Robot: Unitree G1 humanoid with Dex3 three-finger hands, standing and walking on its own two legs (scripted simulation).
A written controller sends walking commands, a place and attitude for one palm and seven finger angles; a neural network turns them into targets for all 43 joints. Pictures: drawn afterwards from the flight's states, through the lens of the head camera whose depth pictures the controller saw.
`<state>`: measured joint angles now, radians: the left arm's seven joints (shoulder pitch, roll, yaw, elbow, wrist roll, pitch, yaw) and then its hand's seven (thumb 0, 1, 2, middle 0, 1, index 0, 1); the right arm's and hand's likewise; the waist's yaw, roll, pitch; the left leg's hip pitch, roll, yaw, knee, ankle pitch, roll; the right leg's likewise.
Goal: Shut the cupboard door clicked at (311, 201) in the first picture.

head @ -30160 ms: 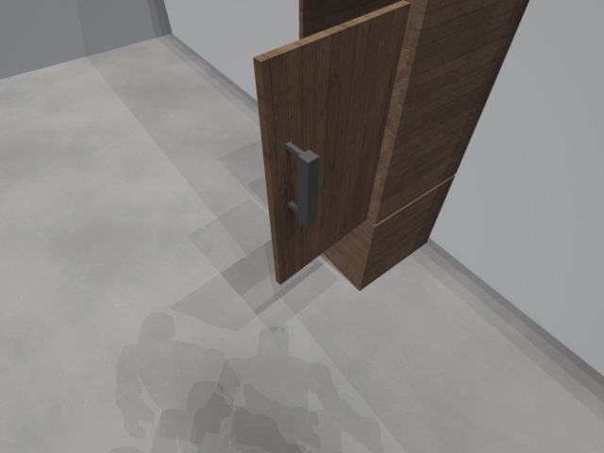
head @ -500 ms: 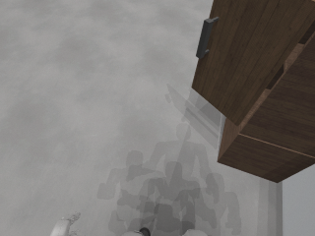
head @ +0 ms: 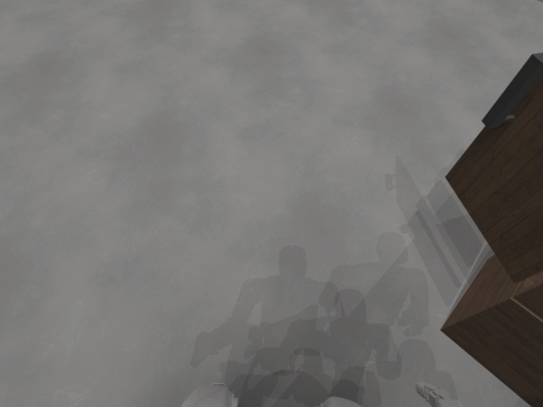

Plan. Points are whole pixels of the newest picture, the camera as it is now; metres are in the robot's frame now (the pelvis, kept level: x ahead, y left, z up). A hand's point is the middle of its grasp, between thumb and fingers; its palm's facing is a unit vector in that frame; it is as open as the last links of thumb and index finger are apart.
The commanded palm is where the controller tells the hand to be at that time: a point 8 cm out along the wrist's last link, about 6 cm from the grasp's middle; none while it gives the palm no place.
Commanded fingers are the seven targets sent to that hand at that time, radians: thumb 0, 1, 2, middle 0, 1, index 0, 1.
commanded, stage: walk to a spot facing it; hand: left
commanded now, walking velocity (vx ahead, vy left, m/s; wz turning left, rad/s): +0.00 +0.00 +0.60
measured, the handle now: (522, 92) +0.71 -0.48 +0.03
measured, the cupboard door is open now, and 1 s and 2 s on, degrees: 58 58 58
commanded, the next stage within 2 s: turn to face it in 1.22 s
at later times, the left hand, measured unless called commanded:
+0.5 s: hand out of the picture +0.04 +0.19 -0.14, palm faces +0.37 -0.90 -0.22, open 7.4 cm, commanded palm none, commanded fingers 0.00 0.90 0.90 -0.20 -0.30 -0.20 -0.30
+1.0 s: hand (111, 299) +0.27 +0.30 -0.13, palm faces +0.54 -0.80 -0.26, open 7.4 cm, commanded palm none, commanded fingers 0.00 0.90 0.90 -0.20 -0.30 -0.20 -0.30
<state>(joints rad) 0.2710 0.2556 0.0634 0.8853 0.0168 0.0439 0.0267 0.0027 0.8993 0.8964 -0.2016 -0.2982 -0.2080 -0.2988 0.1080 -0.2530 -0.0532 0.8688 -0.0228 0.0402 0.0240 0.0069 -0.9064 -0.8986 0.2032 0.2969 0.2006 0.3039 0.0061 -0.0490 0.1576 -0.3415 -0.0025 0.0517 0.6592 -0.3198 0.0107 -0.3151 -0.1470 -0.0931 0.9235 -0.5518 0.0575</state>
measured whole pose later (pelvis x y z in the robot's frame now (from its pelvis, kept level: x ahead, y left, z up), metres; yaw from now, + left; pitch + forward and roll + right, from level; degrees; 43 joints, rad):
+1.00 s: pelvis +0.26 +0.06 +0.01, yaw +36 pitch +0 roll +1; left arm 0.12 0.20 0.06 0.81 0.03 -0.05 -0.01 0.00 0.90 0.90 -0.20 -0.30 -0.21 -0.30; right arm 0.31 -0.23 -0.06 1.01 -0.02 0.02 0.01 0.01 -0.90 -0.90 0.21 0.30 0.20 0.30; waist -0.04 0.03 0.10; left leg -0.34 -0.02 -0.05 1.10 -0.51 0.03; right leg -0.39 -0.09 -0.12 0.65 -0.27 -0.01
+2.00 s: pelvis +0.43 +0.21 +0.02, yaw +32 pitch +0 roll -2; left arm 0.14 0.26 0.09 0.91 0.02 0.08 -0.01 0.01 0.91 0.90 -0.20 -0.30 -0.20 -0.30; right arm 0.24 -0.22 -0.04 0.94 -0.03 0.01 -0.05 0.01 -0.90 -0.90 0.21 0.30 0.20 0.30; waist -0.01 -0.01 0.12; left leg -0.14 0.08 0.15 0.51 -0.37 0.01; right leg -0.40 0.00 -0.05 0.89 -0.46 0.02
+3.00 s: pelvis +0.47 +0.23 +0.02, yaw -3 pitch +0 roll +0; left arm 0.17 0.23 0.06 0.87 0.02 0.05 -0.01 0.00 0.90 0.90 -0.20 -0.30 -0.20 -0.30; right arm 0.20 -0.28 -0.06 0.90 -0.02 0.06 -0.02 0.01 -0.91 -0.90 0.20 0.30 0.20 0.30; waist -0.01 0.03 0.09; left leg -0.47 0.09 0.05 1.07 -0.46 -0.08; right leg -0.27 0.01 0.00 0.56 -0.29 -0.01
